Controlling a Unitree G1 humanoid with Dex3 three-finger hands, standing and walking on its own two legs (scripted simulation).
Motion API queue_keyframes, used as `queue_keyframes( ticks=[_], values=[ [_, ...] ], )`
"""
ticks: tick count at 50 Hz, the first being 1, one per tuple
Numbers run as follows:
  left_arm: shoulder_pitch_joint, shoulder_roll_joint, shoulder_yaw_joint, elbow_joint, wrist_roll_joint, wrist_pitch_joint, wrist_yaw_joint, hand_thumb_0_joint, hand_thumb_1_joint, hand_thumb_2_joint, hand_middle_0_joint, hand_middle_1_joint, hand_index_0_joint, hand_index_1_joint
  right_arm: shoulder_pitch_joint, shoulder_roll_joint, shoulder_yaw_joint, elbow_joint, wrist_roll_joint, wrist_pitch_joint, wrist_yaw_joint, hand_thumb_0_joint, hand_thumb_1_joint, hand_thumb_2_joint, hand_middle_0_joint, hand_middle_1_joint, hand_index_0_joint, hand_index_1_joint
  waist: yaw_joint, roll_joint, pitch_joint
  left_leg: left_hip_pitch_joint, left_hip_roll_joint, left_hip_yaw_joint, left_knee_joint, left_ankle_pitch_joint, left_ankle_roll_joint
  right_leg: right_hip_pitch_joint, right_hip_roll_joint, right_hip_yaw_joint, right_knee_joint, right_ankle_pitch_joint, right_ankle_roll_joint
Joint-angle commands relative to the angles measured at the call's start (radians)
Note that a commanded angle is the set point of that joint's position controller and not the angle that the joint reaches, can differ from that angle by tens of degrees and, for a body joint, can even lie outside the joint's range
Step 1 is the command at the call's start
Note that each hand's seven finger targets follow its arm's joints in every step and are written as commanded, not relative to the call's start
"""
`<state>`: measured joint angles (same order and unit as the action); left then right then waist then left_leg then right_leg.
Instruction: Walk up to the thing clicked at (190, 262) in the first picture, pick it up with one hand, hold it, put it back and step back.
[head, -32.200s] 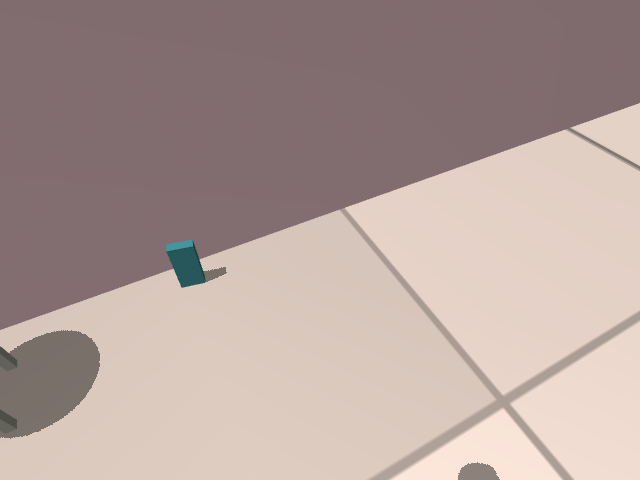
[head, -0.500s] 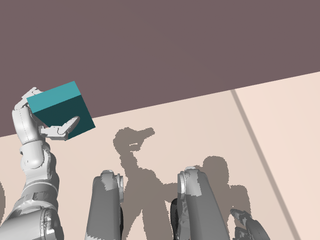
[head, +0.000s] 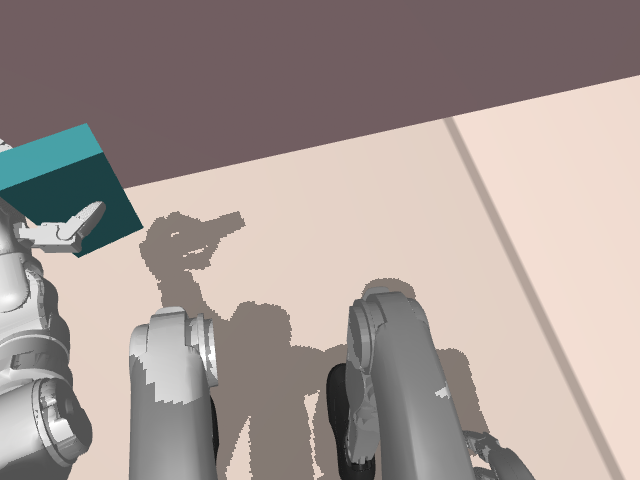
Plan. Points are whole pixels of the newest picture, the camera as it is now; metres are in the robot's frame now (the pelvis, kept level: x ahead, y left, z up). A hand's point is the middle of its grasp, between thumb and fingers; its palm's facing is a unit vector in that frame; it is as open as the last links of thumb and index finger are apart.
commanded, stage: crouch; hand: left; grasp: from the side
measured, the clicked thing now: (81, 202) +0.46 +0.25 -0.09
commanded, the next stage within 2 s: lower in 0.46 s
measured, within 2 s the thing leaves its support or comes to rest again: neither
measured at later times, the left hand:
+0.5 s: hand (68, 213) +0.46 +0.28 -0.13, palm faces +0.35 -0.93 -0.06, open 8.3 cm
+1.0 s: hand (86, 222) +0.47 +0.28 -0.19, palm faces +0.36 -0.93 -0.05, open 8.3 cm
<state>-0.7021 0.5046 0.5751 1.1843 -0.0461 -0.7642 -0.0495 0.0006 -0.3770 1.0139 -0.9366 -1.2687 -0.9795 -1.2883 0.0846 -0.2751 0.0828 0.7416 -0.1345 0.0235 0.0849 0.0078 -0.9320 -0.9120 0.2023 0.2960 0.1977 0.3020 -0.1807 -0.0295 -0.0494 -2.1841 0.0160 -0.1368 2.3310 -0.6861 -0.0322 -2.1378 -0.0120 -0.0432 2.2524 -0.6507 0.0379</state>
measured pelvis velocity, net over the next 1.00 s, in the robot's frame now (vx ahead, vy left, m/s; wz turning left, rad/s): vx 0.00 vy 0.01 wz -0.10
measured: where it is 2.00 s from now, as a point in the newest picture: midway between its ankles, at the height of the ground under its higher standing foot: (278, 462)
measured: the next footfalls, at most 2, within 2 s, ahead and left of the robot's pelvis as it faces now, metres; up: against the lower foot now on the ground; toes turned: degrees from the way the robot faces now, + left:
none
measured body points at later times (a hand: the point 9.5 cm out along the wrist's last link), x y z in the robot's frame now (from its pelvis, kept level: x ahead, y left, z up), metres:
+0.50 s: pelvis +0.00 +0.01 -0.04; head +0.23 +0.09 +0.33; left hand +0.44 +0.33 -0.12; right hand +0.09 -0.28 -0.14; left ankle +0.09 +0.13 -0.32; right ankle +0.11 -0.13 -0.32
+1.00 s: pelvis +0.00 +0.01 -0.06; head +0.26 +0.11 +0.29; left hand +0.45 +0.33 -0.19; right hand +0.08 -0.27 -0.14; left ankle +0.09 +0.13 -0.32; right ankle +0.11 -0.13 -0.32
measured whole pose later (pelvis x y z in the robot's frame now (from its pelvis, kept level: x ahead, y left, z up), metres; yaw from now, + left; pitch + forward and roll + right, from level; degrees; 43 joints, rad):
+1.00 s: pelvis +0.00 +0.01 -0.06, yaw -6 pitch +22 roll -12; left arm -0.70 0.71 0.66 1.28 -0.04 -0.87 -0.04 0.00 -0.37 1.01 -0.94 -1.26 -0.98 -1.28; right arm -0.02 -0.34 0.29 0.66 -0.26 0.07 0.13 0.00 -0.93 -0.91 0.20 0.30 0.20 0.30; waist -0.25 -0.14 0.19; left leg -2.27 0.00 -0.26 2.57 -0.71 -0.03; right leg -2.17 0.02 -0.13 2.40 -0.64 0.07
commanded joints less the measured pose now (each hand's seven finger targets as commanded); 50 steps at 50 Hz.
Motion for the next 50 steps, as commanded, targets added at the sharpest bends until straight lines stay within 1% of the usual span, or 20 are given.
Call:
queue_keyframes(
  ticks=[1,5,7,8,12,15,16,18,21,24,28,29,30,33,37,39,42,43,45,50],
  values=[
    [-0.375,0.298,0.054,-0.248,-0.039,-0.116,-0.006,0.0,0.117,1.266,-1.311,-1.43,-1.326,-1.434,0.12,-0.25,-0.058,-0.046,-0.011,-0.009,-0.016,0.0,-0.922,-0.909,0.199,0.3,0.2,0.3,0.015,0.274,-0.698,0.446,-0.008,0.079,-0.259,0.113,0.031,0.345,0.03,-0.08,-0.184,0.134,-0.064],
    [-0.363,0.327,0.064,-0.247,-0.023,-0.116,-0.009,0.0,0.146,1.263,-1.306,-1.423,-1.323,-1.425,0.12,-0.268,-0.048,-0.045,-0.022,0.002,-0.01,0.0,-0.92,-0.908,0.2,0.3,0.2,0.3,0.005,0.296,-0.678,0.437,-0.006,0.065,-0.234,0.139,0.028,0.324,0.031,-0.092,-0.148,0.159,-0.065],
    [-0.363,0.31,0.055,-0.252,-0.023,-0.116,-0.012,0.0,0.162,1.258,-1.305,-1.418,-1.321,-1.419,0.12,-0.275,-0.041,-0.047,-0.029,0.008,-0.004,0.0,-0.92,-0.907,0.199,0.3,0.2,0.3,-0.006,0.311,-0.672,0.455,-0.003,0.052,-0.225,0.162,0.022,0.306,0.031,-0.103,-0.128,0.177,-0.067],
    [-0.357,0.328,0.061,-0.261,-0.022,-0.117,-0.012,0.0,0.149,1.255,-1.294,-1.416,-1.311,-1.416,0.116,-0.274,-0.039,-0.053,-0.03,0.012,-0.005,0.0,-0.917,-0.907,0.2,0.3,0.2,0.3,0.003,0.309,-0.686,0.442,-0.004,0.057,-0.215,0.16,0.024,0.323,0.035,-0.099,-0.132,0.175,-0.065],
    [-0.358,0.342,0.059,-0.267,-0.025,-0.114,-0.019,0.0,0.179,1.256,-1.301,-1.42,-1.319,-1.419,0.12,-0.282,-0.025,-0.051,-0.039,0.019,0.001,0.0,-0.918,-0.907,0.2,0.3,0.2,0.3,-0.015,0.31,-0.69,0.421,-0.004,0.055,-0.176,0.179,0.027,0.345,0.037,-0.102,-0.115,0.2,-0.061],
    [-0.389,0.354,0.057,-0.3,-0.032,-0.119,-0.016,0.0,0.159,1.25,-1.307,-1.426,-1.327,-1.423,0.108,-0.285,-0.016,-0.05,-0.046,0.021,0.002,0.0,-0.923,-0.907,0.2,0.3,0.2,0.3,-0.021,0.321,-0.658,0.389,-0.004,0.054,-0.157,0.154,0.03,0.332,0.039,-0.101,-0.109,0.187,-0.058],
    [-0.361,0.339,0.064,-0.294,-0.034,-0.118,-0.011,0.0,0.166,1.254,-1.307,-1.428,-1.327,-1.424,0.11,-0.292,-0.016,-0.052,-0.049,0.023,0.004,0.0,-0.924,-0.908,0.2,0.3,0.2,0.3,-0.023,0.329,-0.654,0.418,-0.002,0.046,-0.163,0.17,0.025,0.32,0.036,-0.109,-0.103,0.199,-0.059],
    [-0.372,0.362,0.063,-0.313,-0.026,-0.123,-0.008,0.0,0.169,1.242,-1.298,-1.413,-1.318,-1.41,0.107,-0.3,-0.013,-0.05,-0.053,0.027,0.006,0.0,-0.921,-0.907,0.2,0.3,0.2,0.3,-0.021,0.357,-0.657,0.445,0.0,0.035,-0.161,0.184,0.019,0.293,0.037,-0.118,-0.088,0.204,-0.064],
    [-0.351,0.359,0.061,-0.289,-0.025,-0.123,-0.013,0.0,0.159,1.245,-1.305,-1.425,-1.325,-1.421,0.107,-0.302,-0.006,-0.052,-0.057,0.035,0.005,0.0,-0.922,-0.907,0.2,0.3,0.2,0.3,-0.032,0.338,-0.638,0.412,0.0,0.037,-0.147,0.164,0.022,0.303,0.04,-0.12,-0.088,0.195,-0.061],
    [-0.353,0.378,0.068,-0.291,-0.025,-0.127,-0.008,0.0,0.155,1.235,-1.309,-1.42,-1.33,-1.415,0.092,-0.308,0.003,-0.06,-0.061,0.036,0.009,0.0,-0.921,-0.906,0.2,0.3,0.2,0.3,-0.027,0.349,-0.616,0.4,0.001,0.031,-0.148,0.128,0.022,0.284,0.041,-0.129,-0.08,0.163,-0.062],
    [-0.332,0.384,0.067,-0.283,-0.027,-0.132,-0.012,0.0,0.204,1.251,-1.313,-1.421,-1.332,-1.417,0.091,-0.317,0.016,-0.066,-0.064,0.04,0.012,0.0,-0.916,-0.905,0.2,0.3,0.2,0.3,-0.038,0.348,-0.61,0.393,0.001,0.021,-0.137,0.154,0.02,0.299,0.042,-0.139,-0.066,0.186,-0.061],
    [-0.318,0.384,0.072,-0.269,-0.026,-0.13,-0.015,0.0,0.153,1.23,-1.345,-1.461,-1.369,-1.452,0.09,-0.32,0.014,-0.063,-0.064,0.042,0.011,0.0,-0.93,-0.907,0.199,0.3,0.199,0.3,-0.029,0.337,-0.608,0.395,0.001,0.023,-0.132,0.162,0.02,0.292,0.043,-0.137,-0.062,0.191,-0.062],
    [-0.321,0.4,0.078,-0.26,-0.026,-0.132,-0.014,0.0,0.135,1.242,-1.351,-1.473,-1.375,-1.465,0.094,-0.319,0.022,-0.061,-0.066,0.043,0.013,0.0,-0.927,-0.907,0.199,0.3,0.199,0.3,-0.036,0.342,-0.608,0.38,0.001,0.024,-0.123,0.166,0.021,0.311,0.045,-0.135,-0.064,0.196,-0.06],
    [-0.29,0.351,0.064,-0.156,-0.04,-0.138,-0.018,0.0,0.14,1.258,-1.36,-1.487,-1.386,-1.478,0.074,-0.328,0.042,-0.068,-0.07,0.04,0.017,0.0,-0.923,-0.905,0.199,0.3,0.199,0.3,-0.069,0.276,-0.508,0.318,0.003,0.013,-0.102,0.135,0.028,0.287,0.049,-0.147,-0.064,0.179,-0.056],
    [-0.336,0.45,0.102,-0.17,-0.027,-0.178,0.0,0.0,0.177,1.241,-1.338,-1.461,-1.366,-1.449,0.058,-0.339,0.067,-0.078,-0.087,0.041,0.021,0.0,-0.914,-0.903,0.199,0.3,0.199,0.3,-0.068,0.284,-0.526,0.312,0.007,0.005,-0.084,0.122,0.029,0.325,0.053,-0.151,-0.061,0.17,-0.051],
    [-0.326,0.47,0.097,-0.165,-0.017,-0.19,0.002,0.0,0.163,1.239,-1.343,-1.46,-1.371,-1.448,0.043,-0.342,0.078,-0.082,-0.097,0.043,0.024,0.0,-0.912,-0.902,0.2,0.3,0.2,0.3,-0.066,0.321,-0.519,0.32,0.01,0.005,-0.085,0.111,0.025,0.317,0.057,-0.157,-0.053,0.157,-0.053],
    [-0.366,0.484,0.101,-0.186,-0.021,-0.217,0.003,0.0,0.223,1.238,-1.348,-1.454,-1.375,-1.442,0.039,-0.365,0.092,-0.082,-0.11,0.041,0.026,0.0,-0.919,-0.903,0.199,0.3,0.199,0.3,-0.091,0.363,-0.521,0.378,0.017,-0.016,-0.084,0.144,0.014,0.305,0.056,-0.173,-0.033,0.188,-0.056],
    [-0.335,0.496,0.119,-0.168,-0.023,-0.221,0.004,0.0,0.212,1.233,-1.336,-1.445,-1.362,-1.434,0.032,-0.371,0.099,-0.085,-0.113,0.042,0.028,0.0,-0.921,-0.904,0.199,0.3,0.199,0.3,-0.087,0.377,-0.53,0.402,0.018,-0.022,-0.086,0.167,0.01,0.311,0.055,-0.178,-0.023,0.204,-0.056],
    [-0.325,0.495,0.114,-0.167,-0.023,-0.229,0.004,0.0,0.181,1.212,-1.322,-1.428,-1.348,-1.416,0.025,-0.377,0.105,-0.09,-0.121,0.042,0.027,0.0,-0.924,-0.905,0.199,0.3,0.199,0.3,-0.087,0.384,-0.529,0.418,0.021,-0.027,-0.079,0.177,0.008,0.308,0.056,-0.183,-0.021,0.213,-0.056],
    [-0.303,0.521,0.127,-0.151,-0.02,-0.24,0.019,0.0,0.189,1.218,-1.295,-1.415,-1.321,-1.404,0.021,-0.395,0.13,-0.088,-0.14,0.047,0.03,0.0,-0.924,-0.906,0.199,0.3,0.199,0.3,-0.106,0.426,-0.515,0.455,0.027,-0.039,-0.064,0.252,0.001,0.336,0.056,-0.194,-0.007,0.274,-0.054]
  ],
)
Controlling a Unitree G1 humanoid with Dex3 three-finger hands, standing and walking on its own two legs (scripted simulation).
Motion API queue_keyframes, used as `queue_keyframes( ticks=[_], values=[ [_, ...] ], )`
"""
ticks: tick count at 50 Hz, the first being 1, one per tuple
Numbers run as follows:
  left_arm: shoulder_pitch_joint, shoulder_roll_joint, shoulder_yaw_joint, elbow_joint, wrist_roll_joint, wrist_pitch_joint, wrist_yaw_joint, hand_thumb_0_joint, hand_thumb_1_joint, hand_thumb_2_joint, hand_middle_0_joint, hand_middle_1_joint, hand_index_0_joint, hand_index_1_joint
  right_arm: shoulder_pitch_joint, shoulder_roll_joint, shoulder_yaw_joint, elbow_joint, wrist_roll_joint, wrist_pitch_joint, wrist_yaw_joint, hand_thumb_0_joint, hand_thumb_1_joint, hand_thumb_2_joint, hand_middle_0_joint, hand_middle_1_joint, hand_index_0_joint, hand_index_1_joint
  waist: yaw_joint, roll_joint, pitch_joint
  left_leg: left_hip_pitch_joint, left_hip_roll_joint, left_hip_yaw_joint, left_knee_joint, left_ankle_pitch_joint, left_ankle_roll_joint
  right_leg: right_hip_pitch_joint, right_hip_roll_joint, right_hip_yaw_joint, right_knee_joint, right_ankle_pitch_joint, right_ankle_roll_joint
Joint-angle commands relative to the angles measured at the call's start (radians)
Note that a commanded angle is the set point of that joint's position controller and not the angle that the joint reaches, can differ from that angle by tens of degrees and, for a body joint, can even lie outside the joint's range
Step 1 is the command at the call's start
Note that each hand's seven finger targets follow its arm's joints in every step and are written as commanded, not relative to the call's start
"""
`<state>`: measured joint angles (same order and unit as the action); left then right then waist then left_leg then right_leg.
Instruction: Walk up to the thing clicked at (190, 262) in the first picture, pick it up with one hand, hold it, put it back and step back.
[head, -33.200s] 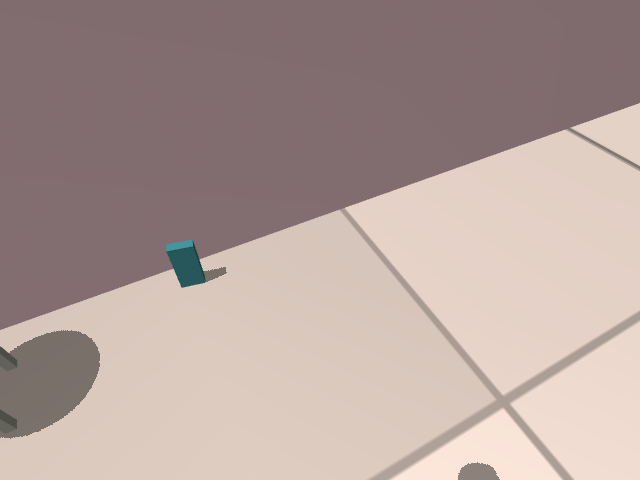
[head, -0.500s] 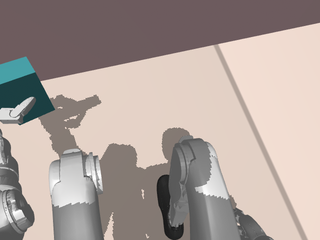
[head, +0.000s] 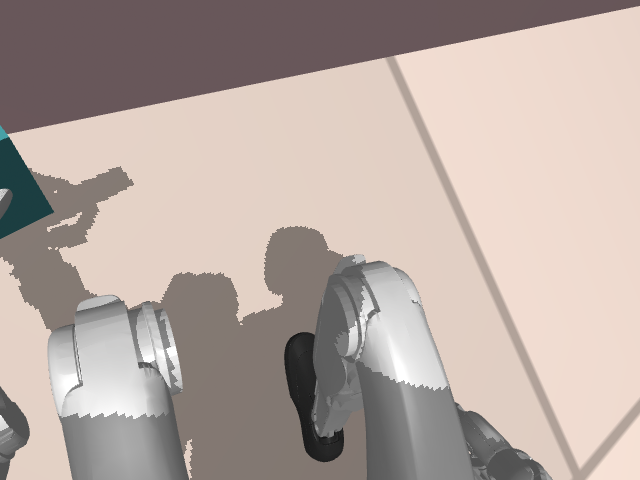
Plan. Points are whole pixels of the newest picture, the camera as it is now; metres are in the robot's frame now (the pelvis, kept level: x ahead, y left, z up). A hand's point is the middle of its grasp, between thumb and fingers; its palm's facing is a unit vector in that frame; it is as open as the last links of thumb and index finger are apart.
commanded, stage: lower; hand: left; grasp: from the side
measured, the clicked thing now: out of the picture +0.45 +0.29 -0.16
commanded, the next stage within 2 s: loosen in 0.62 s
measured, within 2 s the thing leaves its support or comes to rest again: rests again in 1.98 s
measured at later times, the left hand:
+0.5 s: hand out of the picture +0.44 +0.32 -0.16, palm faces +0.46 -0.89 -0.05, open 8.3 cm
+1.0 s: hand out of the picture +0.45 +0.32 -0.16, palm faces +0.47 -0.88 -0.01, open 8.7 cm
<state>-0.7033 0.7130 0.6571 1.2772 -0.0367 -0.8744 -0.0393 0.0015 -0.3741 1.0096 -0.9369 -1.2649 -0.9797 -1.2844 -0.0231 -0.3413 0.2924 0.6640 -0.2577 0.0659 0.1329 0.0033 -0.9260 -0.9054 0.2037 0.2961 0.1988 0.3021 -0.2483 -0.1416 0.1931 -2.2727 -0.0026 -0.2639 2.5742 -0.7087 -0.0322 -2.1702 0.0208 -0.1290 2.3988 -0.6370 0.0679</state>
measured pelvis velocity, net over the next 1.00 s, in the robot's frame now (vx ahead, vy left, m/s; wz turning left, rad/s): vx -0.01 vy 0.01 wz -0.06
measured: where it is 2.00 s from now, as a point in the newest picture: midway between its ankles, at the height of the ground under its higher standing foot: (238, 449)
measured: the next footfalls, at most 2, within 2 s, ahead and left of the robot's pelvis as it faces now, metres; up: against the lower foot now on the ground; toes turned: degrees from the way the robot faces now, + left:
none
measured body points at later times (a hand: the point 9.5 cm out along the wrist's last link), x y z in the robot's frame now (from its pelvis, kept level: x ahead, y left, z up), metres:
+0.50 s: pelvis -0.01 +0.01 -0.01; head +0.24 +0.15 +0.33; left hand +0.41 +0.37 -0.16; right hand +0.12 -0.27 -0.07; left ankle +0.07 +0.13 -0.26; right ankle +0.12 -0.13 -0.26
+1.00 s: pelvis -0.01 +0.01 -0.01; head +0.23 +0.17 +0.33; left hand +0.42 +0.37 -0.15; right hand +0.13 -0.25 -0.06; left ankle +0.07 +0.13 -0.26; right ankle +0.12 -0.13 -0.26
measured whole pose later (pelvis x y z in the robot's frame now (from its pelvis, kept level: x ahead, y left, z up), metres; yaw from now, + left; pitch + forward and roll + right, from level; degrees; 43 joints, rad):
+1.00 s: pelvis -0.01 +0.01 -0.01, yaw -3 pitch +16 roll -17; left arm -0.74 0.86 0.62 1.42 -0.05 -1.01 0.02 0.00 -0.22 0.69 -0.92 -0.97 -0.95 -0.96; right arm -0.12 -0.36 0.44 0.60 -0.32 0.07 0.14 0.00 -0.91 -0.89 0.21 0.30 0.20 0.30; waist -0.25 -0.22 0.27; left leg -2.24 0.01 -0.33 2.64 -0.71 -0.01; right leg -2.10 0.05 -0.18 2.39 -0.61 0.08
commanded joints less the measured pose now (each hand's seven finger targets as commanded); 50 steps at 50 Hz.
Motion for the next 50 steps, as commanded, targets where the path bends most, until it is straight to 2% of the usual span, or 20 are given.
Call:
queue_keyframes(
  ticks=[1,2,10,17,18,22,24,25,27,31,32,33,36,37,39,41,42,46,47,50],
  values=[
    [-0.292,0.32,0.044,-0.239,-0.027,-0.13,0.011,0.0,0.182,1.208,-1.294,-1.41,-1.32,-1.398,0.124,-0.329,-0.077,-0.01,-0.017,0.007,-0.017,0.0,-0.922,-0.905,0.199,0.3,0.199,0.3,-0.035,0.536,-0.76,0.538,0.046,0.085,-0.305,0.27,0.001,0.367,0.026,-0.11,-0.152,0.254,-0.084],
    [-0.312,0.303,0.026,-0.237,-0.026,-0.132,0.01,0.0,0.191,1.212,-1.28,-1.404,-1.307,-1.392,0.109,-0.328,-0.072,-0.013,-0.021,0.007,-0.017,0.0,-0.92,-0.905,0.199,0.3,0.199,0.3,-0.046,0.533,-0.733,0.525,0.048,0.083,-0.3,0.261,0.003,0.353,0.025,-0.112,-0.153,0.251,-0.083],
    [-0.299,0.332,0.028,-0.175,-0.025,-0.148,0.023,0.0,0.22,1.234,-1.279,-1.417,-1.309,-1.401,0.075,-0.346,-0.043,-0.034,-0.035,0.009,-0.015,0.0,-0.907,-0.901,0.2,0.3,0.2,0.3,-0.071,0.48,-0.669,0.464,0.051,0.069,-0.286,0.187,0.009,0.367,0.032,-0.129,-0.164,0.211,-0.077],
    [-0.288,0.373,0.04,-0.136,-0.023,-0.165,0.041,0.0,0.235,1.246,-1.291,-1.431,-1.324,-1.414,0.055,-0.355,-0.017,-0.041,-0.047,0.004,-0.014,0.0,-0.904,-0.899,0.2,0.3,0.2,0.3,-0.076,0.484,-0.654,0.459,0.055,0.06,-0.273,0.193,0.01,0.389,0.04,-0.139,-0.159,0.224,-0.073],
    [-0.285,0.382,0.042,-0.146,-0.019,-0.17,0.042,0.0,0.237,1.233,-1.283,-1.416,-1.314,-1.4,0.042,-0.355,-0.017,-0.045,-0.048,0.004,-0.015,0.0,-0.906,-0.9,0.2,0.3,0.2,0.3,-0.063,0.485,-0.654,0.467,0.057,0.059,-0.275,0.192,0.007,0.379,0.041,-0.139,-0.155,0.22,-0.075],
    [-0.288,0.371,0.018,-0.139,-0.008,-0.182,0.046,0.0,0.241,1.238,-1.287,-1.421,-1.317,-1.404,0.032,-0.364,-0.01,-0.048,-0.057,0.005,-0.015,0.0,-0.905,-0.9,0.2,0.3,0.2,0.3,-0.08,0.518,-0.631,0.499,0.062,0.048,-0.283,0.192,0.0,0.358,0.043,-0.151,-0.146,0.222,-0.078],
    [-0.292,0.391,0.028,-0.139,-0.007,-0.186,0.05,0.0,0.257,1.244,-1.282,-1.424,-1.315,-1.406,0.032,-0.372,-0.006,-0.048,-0.059,0.006,-0.014,0.0,-0.902,-0.899,0.2,0.3,0.2,0.3,-0.084,0.534,-0.629,0.511,0.065,0.036,-0.29,0.201,-0.004,0.353,0.043,-0.16,-0.138,0.225,-0.078],
    [-0.28,0.37,0.012,-0.129,-0.007,-0.185,0.049,0.0,0.278,1.246,-1.285,-1.425,-1.317,-1.406,0.023,-0.37,-0.003,-0.052,-0.059,0.005,-0.012,0.0,-0.901,-0.899,0.2,0.3,0.2,0.3,-0.087,0.531,-0.621,0.513,0.066,0.035,-0.288,0.21,-0.004,0.353,0.042,-0.16,-0.137,0.233,-0.076],
    [-0.297,0.389,0.019,-0.125,-0.006,-0.187,0.057,0.0,0.255,1.264,-1.307,-1.445,-1.338,-1.429,0.024,-0.37,0.004,-0.056,-0.061,0.006,-0.013,0.0,-0.901,-0.899,0.2,0.3,0.2,0.3,-0.098,0.512,-0.617,0.493,0.065,0.034,-0.282,0.2,0.001,0.365,0.044,-0.162,-0.147,0.231,-0.074],
    [-0.301,0.367,-0.009,-0.094,-0.009,-0.19,0.057,0.0,0.251,1.253,-1.298,-1.433,-1.328,-1.417,0.006,-0.373,0.011,-0.061,-0.063,0.003,-0.013,0.0,-0.897,-0.898,0.2,0.3,0.2,0.3,-0.105,0.499,-0.591,0.479,0.067,0.029,-0.276,0.18,0.002,0.347,0.048,-0.165,-0.146,0.22,-0.074],
    [-0.294,0.378,0.003,-0.094,-0.01,-0.192,0.06,0.0,0.253,1.262,-1.298,-1.44,-1.33,-1.423,0.01,-0.374,0.013,-0.061,-0.064,0.005,-0.014,0.0,-0.896,-0.898,0.2,0.3,0.2,0.3,-0.105,0.49,-0.593,0.483,0.068,0.026,-0.277,0.18,0.002,0.357,0.048,-0.17,-0.151,0.22,-0.072],
    [-0.302,0.392,0.0,-0.091,-0.006,-0.193,0.063,0.0,0.247,1.255,-1.296,-1.433,-1.327,-1.417,0.009,-0.371,0.017,-0.057,-0.065,0.006,-0.013,0.0,-0.897,-0.898,0.2,0.3,0.2,0.3,-0.099,0.492,-0.588,0.464,0.066,0.03,-0.274,0.163,0.005,0.363,0.05,-0.169,-0.154,0.209,-0.072],
    [-0.31,0.376,-0.024,-0.066,-0.002,-0.198,0.062,0.0,0.299,1.268,-1.321,-1.449,-1.354,-1.43,-0.006,-0.379,0.02,-0.061,-0.066,0.003,-0.014,0.0,-0.888,-0.894,0.2,0.3,0.2,0.3,-0.115,0.482,-0.544,0.463,0.071,0.015,-0.285,0.141,0.003,0.329,0.047,-0.176,-0.15,0.193,-0.072],
    [-0.297,0.375,-0.016,-0.057,-0.004,-0.199,0.064,0.0,0.307,1.189,-1.359,-1.411,-1.394,-1.389,0.002,-0.377,0.023,-0.06,-0.069,0.006,-0.013,0.0,-0.896,-0.892,0.201,0.3,0.2,0.3,-0.111,0.473,-0.562,0.471,0.071,0.015,-0.277,0.161,0.004,0.351,0.05,-0.176,-0.151,0.209,-0.069],
    [-0.31,0.382,-0.014,-0.068,-0.01,-0.204,0.067,0.0,0.147,1.029,-1.212,-1.251,-1.258,-1.229,-0.012,-0.373,0.026,-0.07,-0.069,0.006,-0.013,0.0,-0.904,-0.888,0.201,0.3,0.2,0.3,-0.104,0.465,-0.574,0.464,0.069,0.021,-0.271,0.16,0.005,0.356,0.054,-0.176,-0.156,0.207,-0.07],
    [-0.309,0.351,-0.028,-0.051,-0.024,-0.21,0.062,0.0,0.065,0.869,-1.117,-1.091,-1.162,-1.069,-0.023,-0.37,0.029,-0.076,-0.066,0.004,-0.012,0.0,-0.906,-0.887,0.201,0.3,0.201,0.3,-0.112,0.46,-0.544,0.434,0.066,0.02,-0.275,0.122,0.009,0.351,0.055,-0.179,-0.159,0.183,-0.069],
    [-0.311,0.358,-0.016,-0.059,-0.029,-0.214,0.062,0.0,0.023,0.789,-1.086,-1.046,-1.131,-1.006,-0.014,-0.374,0.03,-0.071,-0.068,0.002,-0.013,0.0,-0.911,-0.889,0.201,0.3,0.201,0.3,-0.111,0.456,-0.561,0.453,0.068,0.016,-0.276,0.13,0.007,0.358,0.056,-0.182,-0.161,0.193,-0.067],
    [-0.3,0.366,-0.037,-0.04,-0.014,-0.211,0.056,0.0,-0.108,0.469,-0.86,-0.762,-0.9,-0.721,-0.021,-0.377,0.03,-0.072,-0.07,0.004,-0.015,0.0,-0.906,-0.886,0.201,0.3,0.201,0.3,-0.109,0.477,-0.548,0.468,0.073,0.011,-0.284,0.144,0.002,0.345,0.055,-0.185,-0.153,0.196,-0.07],
    [-0.281,0.358,-0.036,-0.019,-0.014,-0.206,0.054,0.0,-0.154,0.463,-0.78,-0.682,-0.82,-0.648,-0.018,-0.374,0.032,-0.071,-0.071,0.006,-0.014,0.0,-0.907,-0.892,0.201,0.3,0.201,0.3,-0.104,0.471,-0.553,0.471,0.073,0.014,-0.28,0.155,0.002,0.355,0.057,-0.182,-0.153,0.206,-0.069],
    [-0.255,0.344,-0.049,0.008,-0.01,-0.194,0.049,0.0,-0.272,0.29,-0.574,-0.475,-0.595,-0.452,-0.031,-0.376,0.034,-0.08,-0.067,0.014,-0.014,0.0,-0.909,-0.893,0.202,0.301,0.201,0.301,-0.098,0.468,-0.523,0.46,0.074,0.002,-0.297,0.145,-0.001,0.329,0.057,-0.191,-0.148,0.195,-0.072]
  ],
)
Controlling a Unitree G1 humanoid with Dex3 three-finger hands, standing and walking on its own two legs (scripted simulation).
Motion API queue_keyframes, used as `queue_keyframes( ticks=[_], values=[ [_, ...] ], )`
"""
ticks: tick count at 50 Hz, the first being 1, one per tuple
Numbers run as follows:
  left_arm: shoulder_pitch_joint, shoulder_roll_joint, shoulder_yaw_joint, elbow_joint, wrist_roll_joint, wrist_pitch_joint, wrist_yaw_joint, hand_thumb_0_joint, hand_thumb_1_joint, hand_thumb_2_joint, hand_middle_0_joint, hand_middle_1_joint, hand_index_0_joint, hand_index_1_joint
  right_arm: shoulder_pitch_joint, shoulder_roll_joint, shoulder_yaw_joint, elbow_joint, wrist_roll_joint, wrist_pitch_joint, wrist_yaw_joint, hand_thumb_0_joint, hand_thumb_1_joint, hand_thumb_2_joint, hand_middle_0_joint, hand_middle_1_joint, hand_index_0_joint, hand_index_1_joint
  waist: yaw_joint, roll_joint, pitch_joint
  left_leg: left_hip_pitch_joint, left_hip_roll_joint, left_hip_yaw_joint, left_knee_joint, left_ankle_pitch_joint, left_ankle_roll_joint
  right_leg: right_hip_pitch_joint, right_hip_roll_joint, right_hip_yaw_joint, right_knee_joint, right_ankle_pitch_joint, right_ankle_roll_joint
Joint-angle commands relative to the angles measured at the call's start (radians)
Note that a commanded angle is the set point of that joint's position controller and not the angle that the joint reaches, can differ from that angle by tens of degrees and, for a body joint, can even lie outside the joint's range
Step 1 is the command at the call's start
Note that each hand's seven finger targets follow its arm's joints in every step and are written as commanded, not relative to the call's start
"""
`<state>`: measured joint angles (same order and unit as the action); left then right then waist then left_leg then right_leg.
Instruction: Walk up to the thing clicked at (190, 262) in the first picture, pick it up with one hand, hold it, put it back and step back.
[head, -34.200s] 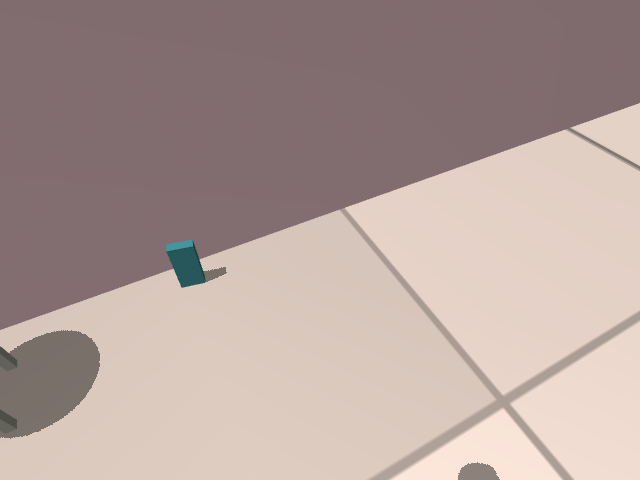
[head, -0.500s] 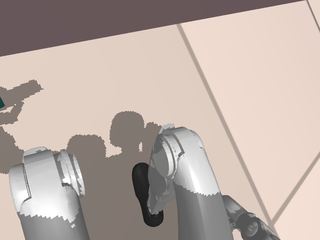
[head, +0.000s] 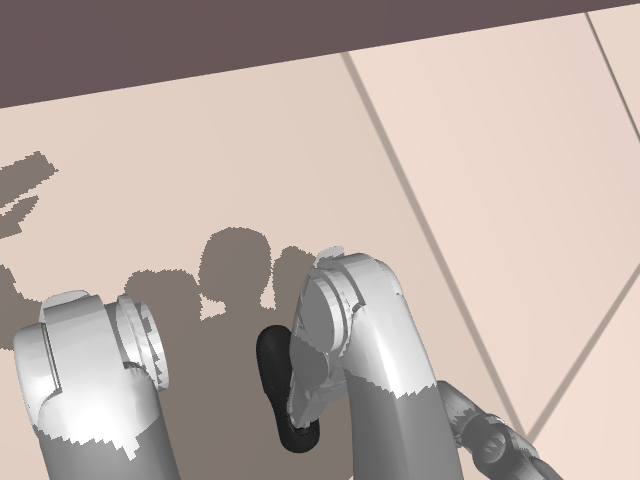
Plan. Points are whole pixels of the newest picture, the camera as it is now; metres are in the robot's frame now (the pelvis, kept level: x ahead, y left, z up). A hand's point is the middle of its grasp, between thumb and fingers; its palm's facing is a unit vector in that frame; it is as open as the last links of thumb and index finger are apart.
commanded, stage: open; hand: left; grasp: from the side
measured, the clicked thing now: out of the picture +0.45 +0.32 -0.18
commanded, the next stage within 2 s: withdraw in 0.16 s
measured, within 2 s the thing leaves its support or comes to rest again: rests again in 0.98 s
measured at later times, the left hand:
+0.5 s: hand out of the picture +0.44 +0.35 -0.14, palm faces +0.50 -0.87 -0.03, open 16.8 cm
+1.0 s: hand out of the picture +0.39 +0.44 -0.05, palm faces +0.50 -0.82 -0.27, open 16.9 cm
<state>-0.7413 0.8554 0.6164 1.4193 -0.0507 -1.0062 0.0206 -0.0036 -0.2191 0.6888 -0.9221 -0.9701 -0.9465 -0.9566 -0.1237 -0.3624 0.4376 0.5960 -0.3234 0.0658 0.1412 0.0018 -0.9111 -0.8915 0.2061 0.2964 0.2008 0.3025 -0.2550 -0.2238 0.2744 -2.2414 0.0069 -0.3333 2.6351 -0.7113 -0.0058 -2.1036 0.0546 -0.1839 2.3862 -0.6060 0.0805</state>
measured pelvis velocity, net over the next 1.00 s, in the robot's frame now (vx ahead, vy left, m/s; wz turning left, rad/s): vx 0.00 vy -0.01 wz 0.07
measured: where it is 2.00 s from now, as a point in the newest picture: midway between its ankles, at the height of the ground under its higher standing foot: (214, 452)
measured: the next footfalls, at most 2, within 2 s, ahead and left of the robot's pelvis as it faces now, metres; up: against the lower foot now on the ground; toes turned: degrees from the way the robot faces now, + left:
none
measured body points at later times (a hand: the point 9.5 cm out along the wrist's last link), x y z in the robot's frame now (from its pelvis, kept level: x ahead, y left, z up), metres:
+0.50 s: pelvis +0.00 +0.00 +0.00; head +0.23 +0.17 +0.34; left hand +0.41 +0.39 -0.14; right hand +0.15 -0.26 -0.04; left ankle +0.08 +0.12 -0.26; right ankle +0.14 -0.13 -0.25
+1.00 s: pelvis +0.00 -0.01 +0.03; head +0.20 +0.14 +0.41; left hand +0.36 +0.48 -0.03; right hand +0.16 -0.26 -0.05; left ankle +0.08 +0.12 -0.26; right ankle +0.14 -0.13 -0.25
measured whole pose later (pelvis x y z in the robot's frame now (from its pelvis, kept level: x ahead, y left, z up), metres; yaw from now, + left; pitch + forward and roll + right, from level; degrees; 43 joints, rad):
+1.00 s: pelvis +0.00 -0.01 +0.03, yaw +4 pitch +25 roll -12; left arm -0.71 0.90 0.67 1.21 0.10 -0.56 -0.13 -0.02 -0.46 0.05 -0.07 -0.07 -0.13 -0.09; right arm 0.03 -0.32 0.21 0.62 -0.13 0.13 0.11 0.00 -0.89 -0.90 0.21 0.30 0.20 0.30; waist -0.16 -0.10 0.06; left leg -2.26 0.02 -0.20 2.48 -0.67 0.01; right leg -2.16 0.02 -0.10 2.32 -0.61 0.05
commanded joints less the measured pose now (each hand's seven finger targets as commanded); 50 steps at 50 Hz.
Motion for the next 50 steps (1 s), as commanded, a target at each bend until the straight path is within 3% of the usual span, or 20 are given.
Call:
queue_keyframes(
  ticks=[1,9,15,23,26,27,29,31,34,36,38,39,40,41,42,43,45,46,48,50],
  values=[
    [-0.223,0.208,-0.008,-0.137,0.003,-0.06,-0.011,0.0,-0.315,0.236,-0.529,-0.415,-0.547,-0.395,0.068,-0.354,-0.11,-0.017,-0.001,0.015,-0.023,0.0,-0.913,-0.895,0.202,0.301,0.201,0.301,-0.091,0.546,-0.596,0.415,0.064,0.073,-0.358,0.137,-0.026,0.26,0.023,-0.136,-0.138,0.155,-0.085],
    [-0.209,0.2,0.001,-0.147,-0.008,-0.053,-0.014,0.0,-0.433,0.007,-0.224,-0.104,-0.234,-0.087,0.069,-0.348,-0.11,-0.029,0.001,0.019,-0.02,0.0,-0.911,-0.897,0.202,0.301,0.201,0.301,-0.092,0.521,-0.607,0.403,0.064,0.08,-0.343,0.152,-0.018,0.285,0.03,-0.131,-0.145,0.17,-0.082],
    [-0.198,0.223,0.029,-0.158,-0.013,-0.056,-0.006,0.0,-0.522,0.037,-0.073,-0.055,-0.087,-0.042,0.068,-0.349,-0.107,-0.033,-0.001,0.021,-0.02,0.0,-0.891,-0.895,0.202,0.301,0.202,0.301,-0.08,0.519,-0.617,0.397,0.066,0.081,-0.341,0.145,-0.017,0.298,0.033,-0.132,-0.149,0.162,-0.084],
    [-0.224,0.366,0.118,-0.364,-0.008,-0.025,-0.048,0.0,-0.489,0.044,-0.053,-0.051,-0.073,-0.031,0.093,-0.36,-0.142,-0.038,0.013,0.034,-0.032,0.0,-0.898,-0.896,0.202,0.3,0.202,0.3,-0.023,0.682,-0.726,0.506,0.07,0.093,-0.388,0.191,-0.036,0.283,0.022,-0.11,-0.128,0.181,-0.096],
    [-0.263,0.473,0.203,-0.559,-0.034,0.011,-0.053,0.0,-0.481,0.055,-0.043,-0.065,-0.07,-0.039,0.121,-0.362,-0.171,-0.062,0.04,0.037,-0.044,0.0,-0.899,-0.896,0.202,0.3,0.201,0.3,0.025,0.748,-0.842,0.56,0.065,0.103,-0.419,0.216,-0.037,0.31,0.011,-0.089,-0.137,0.19,-0.1],
    [-0.244,0.468,0.201,-0.582,-0.031,0.034,-0.061,0.0,-0.468,0.062,-0.038,-0.071,-0.066,-0.044,0.13,-0.353,-0.184,-0.068,0.047,0.038,-0.047,0.0,-0.904,-0.897,0.202,0.3,0.201,0.3,0.03,0.759,-0.869,0.557,0.062,0.116,-0.423,0.217,-0.034,0.33,0.009,-0.077,-0.143,0.192,-0.101],
    [-0.215,0.34,0.116,-0.518,-0.026,0.094,-0.104,0.0,-0.485,0.054,-0.047,-0.077,-0.076,-0.05,0.14,-0.334,-0.203,-0.066,0.067,0.038,-0.053,0.0,-0.909,-0.898,0.202,0.3,0.201,0.3,0.001,0.741,-0.806,0.516,0.06,0.125,-0.435,0.199,-0.031,0.266,0.005,-0.071,-0.149,0.185,-0.106],
    [-0.296,0.444,0.19,-0.631,-0.043,0.113,-0.105,0.0,-0.506,0.058,-0.036,-0.08,-0.069,-0.051,0.18,-0.329,-0.216,-0.049,0.087,0.037,-0.065,0.0,-0.902,-0.896,0.202,0.3,0.202,0.3,0.022,0.717,-0.823,0.489,0.055,0.137,-0.426,0.197,-0.018,0.283,0.003,-0.056,-0.175,0.19,-0.103],
    [-0.228,0.306,0.11,-0.469,-0.049,0.177,-0.161,0.0,-0.53,0.032,-0.034,-0.075,-0.074,-0.038,0.2,-0.308,-0.229,-0.044,0.106,0.027,-0.062,0.0,-0.889,-0.892,0.202,0.3,0.202,0.3,-0.011,0.599,-0.72,0.369,0.049,0.15,-0.405,0.138,0.0,0.241,0.004,-0.052,-0.186,0.15,-0.102],
    [-0.3,0.38,0.176,-0.521,-0.077,0.175,-0.164,0.0,-0.541,0.016,-0.031,-0.066,-0.077,-0.024,0.203,-0.311,-0.233,-0.039,0.12,0.02,-0.07,0.0,-0.877,-0.889,0.203,0.3,0.202,0.3,0.016,0.582,-0.737,0.386,0.045,0.149,-0.415,0.117,0.004,0.225,0.001,-0.05,-0.193,0.122,-0.103],
    [-0.207,0.289,0.107,-0.363,-0.05,0.205,-0.199,0.0,-0.507,0.027,-0.025,-0.073,-0.072,-0.03,0.204,-0.307,-0.241,-0.034,0.124,0.016,-0.064,0.0,-0.867,-0.887,0.202,0.301,0.202,0.301,-0.004,0.541,-0.691,0.372,0.047,0.141,-0.425,0.079,0.004,0.18,-0.002,-0.059,-0.183,0.084,-0.105],
    [-0.176,0.179,0.024,-0.258,-0.049,0.22,-0.225,0.0,-0.494,0.031,-0.025,-0.071,-0.071,-0.029,0.211,-0.293,-0.236,-0.011,0.129,0.015,-0.061,0.0,-0.863,-0.887,0.202,0.301,0.202,0.301,-0.035,0.5,-0.6,0.321,0.045,0.136,-0.434,0.017,0.007,0.134,-0.003,-0.067,-0.192,0.033,-0.105],
    [-0.196,0.205,0.052,-0.281,-0.058,0.22,-0.23,0.0,-0.414,0.004,-0.03,0.0,-0.033,0.0,0.212,-0.301,-0.241,-0.022,0.132,0.008,-0.063,0.0,-0.783,-0.872,0.2,0.304,0.201,0.304,-0.031,0.451,-0.586,0.296,0.044,0.132,-0.432,-0.011,0.014,0.141,0.0,-0.07,-0.211,0.017,-0.1],
    [-0.176,0.461,0.148,-0.221,0.077,0.289,-0.17,0.0,-0.431,0.038,-0.053,-0.045,-0.059,-0.033,0.231,-0.288,-0.289,0.012,0.166,0.019,-0.068,0.0,-0.863,-0.898,0.202,0.303,0.202,0.303,0.068,0.503,-0.708,0.39,0.036,0.174,-0.482,0.022,0.013,0.169,-0.008,-0.04,-0.247,0.005,-0.105],
    [-0.251,0.466,0.14,-0.314,0.077,0.314,-0.156,0.0,-0.428,0.044,-0.052,-0.053,-0.059,-0.041,0.243,-0.283,-0.283,-0.004,0.168,0.029,-0.065,0.0,-0.871,-0.898,0.202,0.303,0.202,0.303,0.059,0.543,-0.773,0.43,0.042,0.176,-0.484,0.053,0.007,0.183,-0.008,-0.037,-0.24,0.025,-0.102],
    [-0.264,0.395,0.09,-0.338,0.091,0.33,-0.154,0.0,-0.425,0.056,-0.046,-0.059,-0.051,-0.048,0.242,-0.287,-0.299,-0.017,0.173,0.038,-0.056,0.0,-0.862,-0.895,0.202,0.303,0.202,0.303,0.052,0.582,-0.802,0.466,0.044,0.175,-0.507,0.049,0.0,0.157,-0.012,-0.034,-0.228,0.024,-0.107],
    [-0.211,0.346,0.065,-0.315,0.11,0.373,-0.15,0.0,-0.445,0.05,-0.06,-0.059,-0.066,-0.049,0.248,-0.275,-0.32,-0.011,0.187,0.045,-0.053,0.0,-0.889,-0.902,0.202,0.303,0.202,0.303,0.06,0.588,-0.795,0.489,0.042,0.182,-0.522,0.045,-0.001,0.122,-0.013,-0.033,-0.233,0.019,-0.109],
    [-0.191,0.359,0.085,-0.303,0.12,0.399,-0.137,0.0,-0.459,0.052,-0.065,-0.056,-0.067,-0.049,0.273,-0.272,-0.326,0.002,0.195,0.05,-0.057,0.0,-0.899,-0.905,0.202,0.303,0.202,0.303,0.071,0.576,-0.808,0.497,0.041,0.181,-0.528,0.073,-0.002,0.122,-0.014,-0.03,-0.229,0.034,-0.109],
    [-0.224,0.471,0.126,-0.454,0.144,0.429,-0.115,0.0,-0.485,0.065,-0.076,-0.075,-0.077,-0.07,0.29,-0.263,-0.35,-0.001,0.205,0.064,-0.059,0.0,-0.925,-0.913,0.202,0.303,0.202,0.303,0.112,0.598,-0.914,0.509,0.033,0.215,-0.521,0.102,0.005,0.182,-0.016,-0.001,-0.249,0.046,-0.11],
    [-0.171,0.468,0.132,-0.53,0.161,0.483,-0.1,0.0,-0.399,0.146,-0.092,-0.106,-0.091,-0.106,0.304,-0.24,-0.373,-0.017,0.221,0.082,-0.06,0.0,-0.896,-0.902,0.201,0.301,0.201,0.301,0.156,0.641,-1.003,0.576,0.028,0.236,-0.554,0.162,-0.001,0.215,-0.022,0.019,-0.258,0.082,-0.113]
  ],
)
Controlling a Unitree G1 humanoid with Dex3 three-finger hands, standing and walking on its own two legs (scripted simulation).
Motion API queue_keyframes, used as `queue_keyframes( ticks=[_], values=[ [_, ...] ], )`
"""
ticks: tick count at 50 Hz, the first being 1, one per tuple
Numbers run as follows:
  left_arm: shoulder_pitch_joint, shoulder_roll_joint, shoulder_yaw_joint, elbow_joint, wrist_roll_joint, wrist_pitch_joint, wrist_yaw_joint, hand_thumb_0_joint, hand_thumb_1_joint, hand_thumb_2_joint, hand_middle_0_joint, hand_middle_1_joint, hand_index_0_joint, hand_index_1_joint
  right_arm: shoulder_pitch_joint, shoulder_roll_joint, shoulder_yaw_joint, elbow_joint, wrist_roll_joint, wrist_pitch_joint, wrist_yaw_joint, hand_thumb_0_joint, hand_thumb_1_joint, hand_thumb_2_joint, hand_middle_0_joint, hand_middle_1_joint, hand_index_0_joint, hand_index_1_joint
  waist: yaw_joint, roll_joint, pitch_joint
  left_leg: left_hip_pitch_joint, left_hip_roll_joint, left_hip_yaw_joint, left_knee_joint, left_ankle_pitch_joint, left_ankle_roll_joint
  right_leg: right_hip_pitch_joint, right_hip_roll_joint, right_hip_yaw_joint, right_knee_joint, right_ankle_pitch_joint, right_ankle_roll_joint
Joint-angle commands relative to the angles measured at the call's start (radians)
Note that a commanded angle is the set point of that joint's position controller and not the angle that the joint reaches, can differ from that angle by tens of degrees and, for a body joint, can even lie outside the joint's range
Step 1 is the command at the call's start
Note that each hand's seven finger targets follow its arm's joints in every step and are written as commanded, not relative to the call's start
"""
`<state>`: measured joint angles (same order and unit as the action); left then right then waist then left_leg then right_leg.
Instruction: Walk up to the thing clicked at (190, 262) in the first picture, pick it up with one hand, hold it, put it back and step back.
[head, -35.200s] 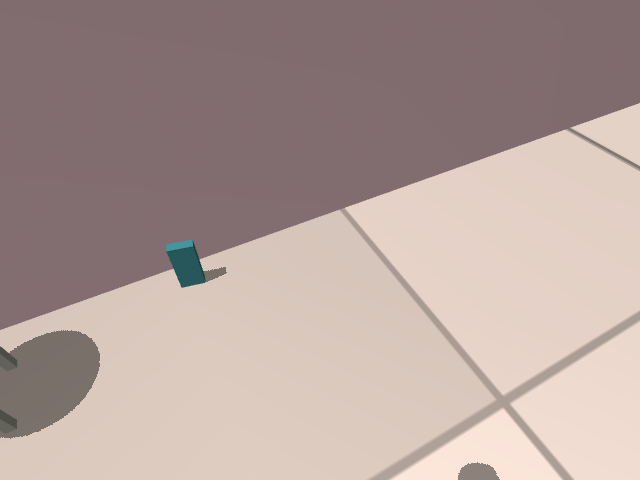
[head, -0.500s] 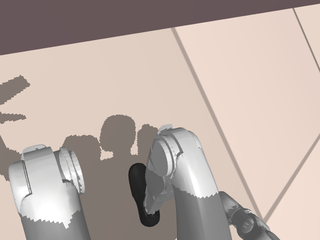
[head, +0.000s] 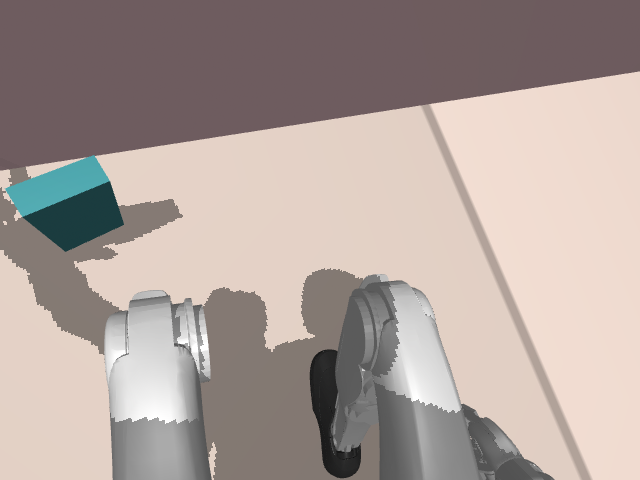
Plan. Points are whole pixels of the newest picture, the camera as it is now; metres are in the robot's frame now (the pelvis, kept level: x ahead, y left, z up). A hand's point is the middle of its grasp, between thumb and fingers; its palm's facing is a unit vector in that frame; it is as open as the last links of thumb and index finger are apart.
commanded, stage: home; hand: left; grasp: from the side
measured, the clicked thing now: (77, 210) +0.45 +0.29 -0.21
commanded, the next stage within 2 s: none
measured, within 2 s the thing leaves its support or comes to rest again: neither
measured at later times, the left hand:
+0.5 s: hand out of the picture +0.29 +0.35 +0.10, palm faces +0.32 -0.81 -0.50, open 17.2 cm
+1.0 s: hand out of the picture +0.25 +0.23 +0.30, palm faces +0.28 -0.90 -0.34, open 17.4 cm
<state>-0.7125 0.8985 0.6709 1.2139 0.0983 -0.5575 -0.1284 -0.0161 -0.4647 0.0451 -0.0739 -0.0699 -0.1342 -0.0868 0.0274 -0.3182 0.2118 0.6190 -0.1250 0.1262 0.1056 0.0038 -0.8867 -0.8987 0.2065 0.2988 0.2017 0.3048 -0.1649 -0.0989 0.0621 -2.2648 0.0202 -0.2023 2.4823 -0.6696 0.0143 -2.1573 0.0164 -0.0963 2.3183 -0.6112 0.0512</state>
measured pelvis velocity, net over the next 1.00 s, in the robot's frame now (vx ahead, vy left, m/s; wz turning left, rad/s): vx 0.09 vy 0.00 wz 0.17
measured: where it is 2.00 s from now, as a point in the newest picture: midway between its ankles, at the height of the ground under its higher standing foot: (261, 456)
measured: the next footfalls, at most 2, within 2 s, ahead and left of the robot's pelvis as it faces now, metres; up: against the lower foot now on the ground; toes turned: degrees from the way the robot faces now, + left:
none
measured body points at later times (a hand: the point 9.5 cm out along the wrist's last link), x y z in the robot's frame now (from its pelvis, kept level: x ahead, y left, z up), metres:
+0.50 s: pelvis +0.02 -0.01 +0.18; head +0.20 +0.05 +0.59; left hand +0.27 +0.39 +0.13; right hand +0.24 -0.23 +0.07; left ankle +0.08 +0.12 -0.29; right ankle +0.13 -0.14 -0.29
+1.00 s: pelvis +0.09 +0.00 +0.37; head +0.15 +0.02 +0.82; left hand +0.24 +0.28 +0.32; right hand +0.28 -0.22 +0.28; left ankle +0.08 +0.12 -0.29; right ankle +0.13 -0.14 -0.29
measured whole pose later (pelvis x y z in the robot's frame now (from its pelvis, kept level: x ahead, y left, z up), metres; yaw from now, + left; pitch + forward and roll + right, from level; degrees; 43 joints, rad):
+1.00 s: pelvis +0.09 +0.00 +0.37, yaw +10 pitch +15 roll -3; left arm 0.35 0.25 0.04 0.10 -0.02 0.23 0.19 -0.01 -0.53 0.06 -0.06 -0.05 -0.05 -0.06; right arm 0.27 -0.20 0.02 0.49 0.04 0.00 -0.16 0.01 -0.90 -0.90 0.20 0.30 0.20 0.30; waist -0.05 0.03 -0.16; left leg -0.87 0.06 -0.05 1.15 -0.54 -0.02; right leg -0.84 -0.02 -0.05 1.08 -0.51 0.02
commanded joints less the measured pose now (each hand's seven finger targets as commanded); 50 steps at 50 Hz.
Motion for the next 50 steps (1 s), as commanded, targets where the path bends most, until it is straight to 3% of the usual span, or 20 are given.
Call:
queue_keyframes(
  ticks=[1,4,9,11,17,22,23,28,29,33,37,38,40,41,43,46,47,48,49,50],
  values=[
    [-0.17,0.365,0.035,-0.331,0.018,0.064,0.051,0.0,-0.424,0.135,-0.075,-0.085,-0.074,-0.086,0.151,-0.277,-0.16,-0.044,0.032,0.023,-0.026,0.0,-0.896,-0.902,0.201,0.301,0.201,0.301,0.061,0.528,-0.777,0.612,0.015,0.104,-0.425,0.108,-0.022,0.239,0.015,-0.068,-0.195,0.078,-0.087],
    [-0.055,0.303,0.026,-0.41,0.02,0.149,0.081,0.0,-0.472,0.106,-0.067,-0.075,-0.066,-0.075,0.163,-0.255,-0.204,-0.061,0.067,0.029,-0.035,0.0,-0.896,-0.902,0.201,0.301,0.201,0.301,0.101,0.504,-0.805,0.648,0.011,0.107,-0.49,0.116,-0.021,0.235,0.011,-0.05,-0.24,0.085,-0.092],
    [0.118,0.085,-0.099,-0.579,-0.007,0.282,0.115,0.0,-0.526,0.075,-0.061,-0.065,-0.061,-0.066,0.177,-0.224,-0.263,-0.097,0.118,0.029,-0.054,0.0,-0.895,-0.902,0.201,0.301,0.201,0.301,0.084,0.373,-0.788,0.68,0.008,0.091,-0.605,0.054,-0.003,0.293,0.006,-0.031,-0.374,0.049,-0.088],
    [0.191,0.06,-0.12,-0.689,-0.018,0.328,0.131,0.0,-0.53,0.072,-0.061,-0.064,-0.06,-0.065,0.169,-0.211,-0.278,-0.121,0.134,0.026,-0.065,0.0,-0.895,-0.902,0.201,0.301,0.201,0.301,0.105,0.337,-0.812,0.708,0.007,0.094,-0.659,0.027,0.003,0.345,0.007,-0.018,-0.437,0.026,-0.087],
    [0.39,0.005,-0.135,-0.951,-0.05,0.435,0.188,0.0,-0.47,0.106,-0.066,-0.072,-0.065,-0.073,0.153,-0.157,-0.286,-0.167,0.167,0.007,-0.111,0.0,-0.895,-0.902,0.201,0.302,0.201,0.302,0.14,0.255,-0.824,0.828,0.01,0.113,-0.808,0.029,0.009,0.572,0.0,0.024,-0.618,0.019,-0.079],
    [0.491,-0.133,-0.217,-0.973,-0.062,0.495,0.221,0.0,-0.521,0.073,-0.055,-0.058,-0.054,-0.059,0.137,-0.112,-0.28,-0.175,0.171,-0.027,-0.154,0.0,-0.895,-0.902,0.201,0.302,0.201,0.302,0.122,0.256,-0.729,0.935,0.007,0.132,-0.936,0.034,0.007,0.695,-0.008,0.045,-0.764,0.019,-0.078],
    [0.51,-0.117,-0.195,-0.992,-0.064,0.502,0.231,0.0,-0.537,0.063,-0.053,-0.055,-0.052,-0.056,0.136,-0.114,-0.282,-0.183,0.169,-0.032,-0.162,0.0,-0.895,-0.902,0.201,0.302,0.201,0.302,0.136,0.259,-0.734,0.977,0.009,0.133,-0.96,0.063,0.004,0.726,-0.008,0.046,-0.785,0.038,-0.079],
    [0.636,-0.296,-0.336,-0.971,-0.079,0.557,0.248,0.0,-0.527,0.069,-0.053,-0.056,-0.052,-0.057,0.148,-0.08,-0.271,-0.191,0.172,-0.081,-0.193,0.0,-0.895,-0.902,0.201,0.302,0.201,0.302,0.113,0.231,-0.662,1.108,0.003,0.154,-1.067,0.147,-0.001,0.881,-0.015,0.053,-0.933,0.11,-0.077],
    [0.615,-0.252,-0.307,-1.03,-0.084,0.562,0.259,0.0,-0.509,0.08,-0.055,-0.06,-0.054,-0.06,0.151,-0.087,-0.272,-0.209,0.172,-0.089,-0.199,0.0,-0.895,-0.902,0.201,0.302,0.201,0.302,0.119,0.219,-0.686,1.127,0.001,0.16,-1.082,0.18,0.002,0.946,-0.016,0.054,-0.959,0.141,-0.076],
    [0.738,-0.355,-0.387,-1.029,-0.093,0.608,0.277,0.0,-0.491,0.09,-0.057,-0.062,-0.056,-0.063,0.17,-0.065,-0.262,-0.211,0.17,-0.119,-0.215,0.0,-0.895,-0.902,0.201,0.302,0.201,0.302,0.122,0.185,-0.63,1.241,0.003,0.166,-1.181,0.278,-0.003,1.088,-0.015,0.054,-1.059,0.231,-0.073],
    [0.806,-0.377,-0.419,-1.115,-0.098,0.649,0.304,0.0,-0.535,0.064,-0.052,-0.054,-0.051,-0.055,0.179,-0.049,-0.255,-0.229,0.171,-0.143,-0.236,0.0,-0.895,-0.902,0.201,0.302,0.201,0.302,0.136,0.195,-0.596,1.354,0.001,0.176,-1.287,0.312,-0.006,1.226,-0.016,0.056,-1.167,0.263,-0.071],
    [0.852,-0.43,-0.459,-1.08,-0.099,0.666,0.303,0.0,-0.554,0.053,-0.05,-0.051,-0.049,-0.052,0.198,-0.039,-0.252,-0.211,0.171,-0.148,-0.24,0.0,-0.895,-0.902,0.201,0.302,0.201,0.301,0.126,0.181,-0.572,1.374,0.001,0.178,-1.305,0.347,-0.006,1.258,-0.015,0.057,-1.194,0.298,-0.069],
    [0.873,-0.407,-0.449,-1.165,-0.102,0.682,0.315,0.0,-0.559,0.05,-0.049,-0.051,-0.048,-0.051,0.199,-0.04,-0.252,-0.229,0.17,-0.156,-0.251,0.0,-0.895,-0.902,0.201,0.302,0.201,0.302,0.14,0.191,-0.567,1.437,0.001,0.18,-1.35,0.394,-0.009,1.328,-0.014,0.055,-1.235,0.337,-0.068],
    [0.917,-0.446,-0.485,-1.161,-0.102,0.696,0.316,0.0,-0.55,0.056,-0.05,-0.053,-0.049,-0.053,0.209,-0.03,-0.25,-0.225,0.169,-0.159,-0.256,0.0,-0.895,-0.902,0.201,0.301,0.201,0.301,0.129,0.19,-0.554,1.463,0.001,0.184,-1.368,0.431,-0.01,1.364,-0.012,0.053,-1.256,0.372,-0.066],
    [0.946,-0.447,-0.495,-1.219,-0.106,0.715,0.325,0.0,-0.545,0.059,-0.051,-0.054,-0.05,-0.054,0.196,-0.026,-0.244,-0.249,0.168,-0.167,-0.264,0.0,-0.895,-0.902,0.201,0.301,0.201,0.301,0.137,0.195,-0.508,1.502,-0.002,0.189,-1.424,0.417,-0.011,1.411,-0.013,0.05,-1.309,0.363,-0.065],
    [1.062,-0.537,-0.566,-1.216,-0.11,0.75,0.327,0.0,-0.561,0.049,-0.049,-0.051,-0.048,-0.052,0.216,-0.014,-0.243,-0.246,0.163,-0.175,-0.279,0.0,-0.895,-0.902,0.201,0.301,0.201,0.301,0.124,0.179,-0.448,1.565,-0.001,0.188,-1.489,0.452,-0.012,1.471,-0.005,0.036,-1.37,0.394,-0.062],
    [1.025,-0.471,-0.526,-1.331,-0.111,0.75,0.335,0.0,-0.541,0.061,-0.051,-0.054,-0.05,-0.055,0.21,-0.018,-0.244,-0.269,0.164,-0.18,-0.284,0.0,-0.895,-0.902,0.201,0.301,0.201,0.301,0.14,0.19,-0.45,1.587,0.0,0.189,-1.511,0.45,-0.012,1.498,-0.006,0.034,-1.387,0.391,-0.063],
    [1.113,-0.56,-0.599,-1.267,-0.109,0.767,0.33,0.0,-0.57,0.044,-0.048,-0.049,-0.047,-0.05,0.214,-0.007,-0.242,-0.263,0.162,-0.183,-0.288,0.0,-0.895,-0.902,0.201,0.301,0.201,0.301,0.126,0.172,-0.425,1.599,-0.003,0.192,-1.523,0.458,-0.011,1.514,-0.004,0.034,-1.407,0.404,-0.059],
    [1.066,-0.507,-0.568,-1.388,-0.113,0.766,0.333,0.0,-0.558,0.051,-0.049,-0.051,-0.048,-0.052,0.211,-0.01,-0.243,-0.275,0.163,-0.189,-0.293,0.0,-0.896,-0.902,0.201,0.301,0.201,0.301,0.132,0.174,-0.43,1.614,-0.004,0.194,-1.536,0.453,-0.009,1.538,-0.004,0.033,-1.422,0.404,-0.058],
    [1.095,-0.516,-0.577,-1.399,-0.113,0.772,0.336,0.0,-0.565,0.047,-0.048,-0.05,-0.048,-0.051,0.194,-0.002,-0.233,-0.287,0.161,-0.197,-0.296,0.0,-0.895,-0.902,0.201,0.301,0.201,0.301,0.142,0.169,-0.404,1.619,-0.006,0.197,-1.557,0.426,-0.009,1.549,-0.006,0.032,-1.44,0.382,-0.057]
  ],
)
